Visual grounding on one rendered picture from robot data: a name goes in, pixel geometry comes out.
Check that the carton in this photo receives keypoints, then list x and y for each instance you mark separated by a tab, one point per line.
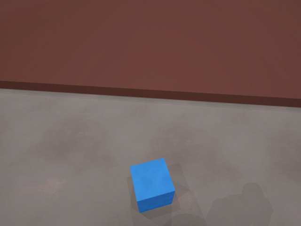
153	185

